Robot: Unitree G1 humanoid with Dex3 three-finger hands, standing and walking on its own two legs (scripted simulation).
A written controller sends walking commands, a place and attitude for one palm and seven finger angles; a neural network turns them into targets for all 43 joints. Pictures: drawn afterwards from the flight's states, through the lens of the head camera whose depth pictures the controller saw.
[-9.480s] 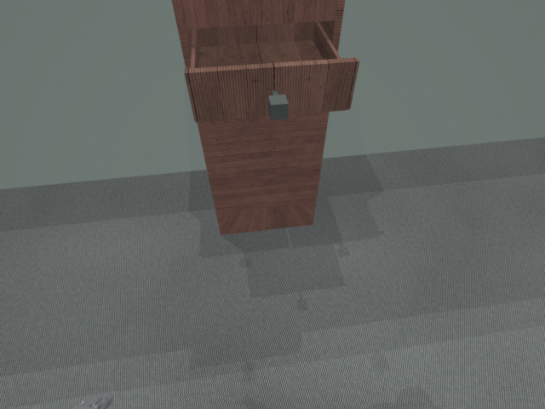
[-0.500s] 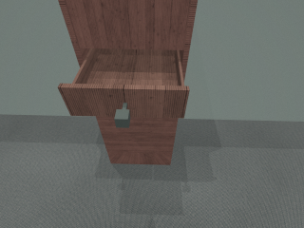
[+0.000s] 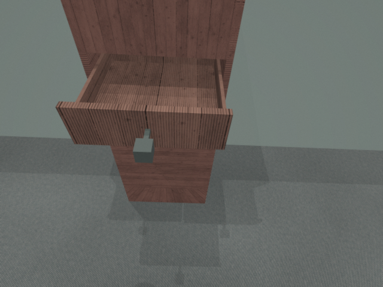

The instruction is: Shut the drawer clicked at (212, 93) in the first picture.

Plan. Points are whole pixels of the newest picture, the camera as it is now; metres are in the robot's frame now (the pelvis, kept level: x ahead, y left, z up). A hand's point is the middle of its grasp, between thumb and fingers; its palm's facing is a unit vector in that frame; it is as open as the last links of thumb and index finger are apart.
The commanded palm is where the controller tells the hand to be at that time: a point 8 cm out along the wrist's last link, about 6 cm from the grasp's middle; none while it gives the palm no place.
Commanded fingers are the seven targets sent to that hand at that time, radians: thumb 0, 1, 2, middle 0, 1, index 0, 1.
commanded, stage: shuffle to correct the standing spot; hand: left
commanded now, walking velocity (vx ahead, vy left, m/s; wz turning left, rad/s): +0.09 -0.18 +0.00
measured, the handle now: (145, 143) +0.40 +0.14 +0.07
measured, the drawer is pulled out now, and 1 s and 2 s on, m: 0.23 0.23 0.23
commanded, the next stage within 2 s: come to a stop and stand still in 0.12 s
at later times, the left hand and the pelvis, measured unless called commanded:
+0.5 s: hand out of the picture +0.01 +0.10 -0.19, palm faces +0.07 -0.99 -0.13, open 7.3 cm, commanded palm none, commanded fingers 0.00 0.90 0.90 -0.20 -0.30 -0.20 -0.30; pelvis +0.05 -0.04 +0.00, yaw -1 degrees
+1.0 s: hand out of the picture +0.05 +0.16 -0.18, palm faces +0.01 -0.98 -0.22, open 7.3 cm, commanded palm none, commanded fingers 0.00 0.90 0.90 -0.20 -0.30 -0.20 -0.30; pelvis +0.00 -0.03 -0.01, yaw +0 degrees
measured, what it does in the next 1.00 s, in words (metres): steps on the spot: left foot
